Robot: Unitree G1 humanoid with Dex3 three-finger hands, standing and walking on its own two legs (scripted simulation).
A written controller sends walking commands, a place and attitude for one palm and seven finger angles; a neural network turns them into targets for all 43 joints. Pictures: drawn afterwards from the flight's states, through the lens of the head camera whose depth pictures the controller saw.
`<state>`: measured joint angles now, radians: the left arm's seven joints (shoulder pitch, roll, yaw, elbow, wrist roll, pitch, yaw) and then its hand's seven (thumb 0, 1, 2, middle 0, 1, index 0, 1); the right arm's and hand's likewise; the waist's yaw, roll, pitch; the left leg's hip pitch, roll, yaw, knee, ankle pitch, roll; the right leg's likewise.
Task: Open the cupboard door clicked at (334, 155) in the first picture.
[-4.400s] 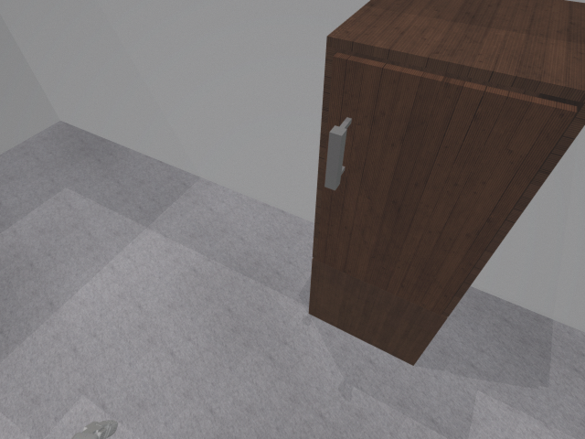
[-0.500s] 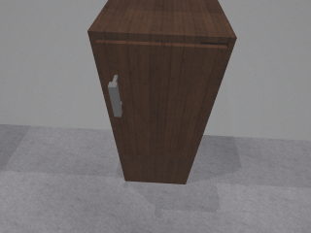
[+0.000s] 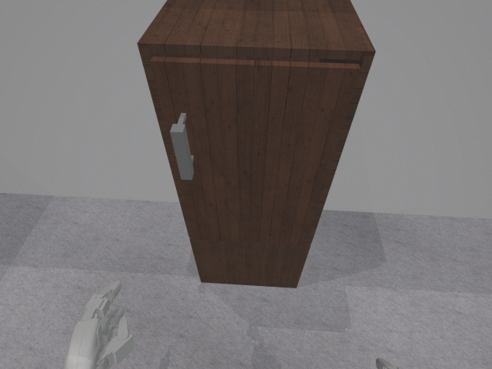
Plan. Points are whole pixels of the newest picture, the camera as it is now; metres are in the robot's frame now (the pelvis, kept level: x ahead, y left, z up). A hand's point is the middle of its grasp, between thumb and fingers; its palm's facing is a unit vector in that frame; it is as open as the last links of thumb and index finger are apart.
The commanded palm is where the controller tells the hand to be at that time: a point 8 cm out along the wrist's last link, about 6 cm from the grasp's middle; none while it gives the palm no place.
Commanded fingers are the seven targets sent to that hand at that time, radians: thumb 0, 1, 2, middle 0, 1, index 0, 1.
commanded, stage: raise the hand with hooked fingers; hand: left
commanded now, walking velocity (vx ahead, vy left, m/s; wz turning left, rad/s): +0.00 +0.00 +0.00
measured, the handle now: (185, 146) +0.52 +0.16 +0.06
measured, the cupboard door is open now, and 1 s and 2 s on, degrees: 0 0 0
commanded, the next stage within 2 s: move the hooked fingers beside the handle in 1.94 s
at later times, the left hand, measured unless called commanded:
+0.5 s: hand (122, 330) +0.18 +0.20 -0.01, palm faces -0.05 -1.00 -0.07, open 10.0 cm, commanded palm +0.16 +0.26 +0.00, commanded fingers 0.00 0.11 0.56 -0.26 -0.81 -0.26 -0.81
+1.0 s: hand (88, 295) +0.22 +0.25 +0.04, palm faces +0.00 -1.00 -0.07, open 13.0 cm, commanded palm +0.19 +0.30 +0.05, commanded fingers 0.00 -0.48 0.31 -0.30 -1.18 -0.30 -1.18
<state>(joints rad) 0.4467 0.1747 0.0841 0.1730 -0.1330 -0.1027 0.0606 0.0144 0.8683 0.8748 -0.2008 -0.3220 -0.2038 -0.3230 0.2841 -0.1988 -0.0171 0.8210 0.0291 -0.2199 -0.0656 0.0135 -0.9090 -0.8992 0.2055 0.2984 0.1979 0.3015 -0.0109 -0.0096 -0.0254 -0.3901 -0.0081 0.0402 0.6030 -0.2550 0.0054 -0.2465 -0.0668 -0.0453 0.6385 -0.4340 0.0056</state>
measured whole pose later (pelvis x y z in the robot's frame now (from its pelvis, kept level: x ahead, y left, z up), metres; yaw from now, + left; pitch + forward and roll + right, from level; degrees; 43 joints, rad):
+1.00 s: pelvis -0.04 +0.00 -0.03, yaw -1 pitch +8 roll -2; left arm 0.18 0.35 0.34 0.18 -0.35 -0.29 -0.40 0.00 -0.25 0.40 -0.28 -1.04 -0.28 -1.04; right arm 0.25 -0.26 0.02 0.58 0.05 -0.23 -0.09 0.02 -0.91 -0.90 0.21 0.30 0.20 0.30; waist 0.00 0.03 -0.08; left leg -0.70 0.05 0.00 0.90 -0.34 0.01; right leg -0.52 -0.01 -0.06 0.88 -0.49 0.01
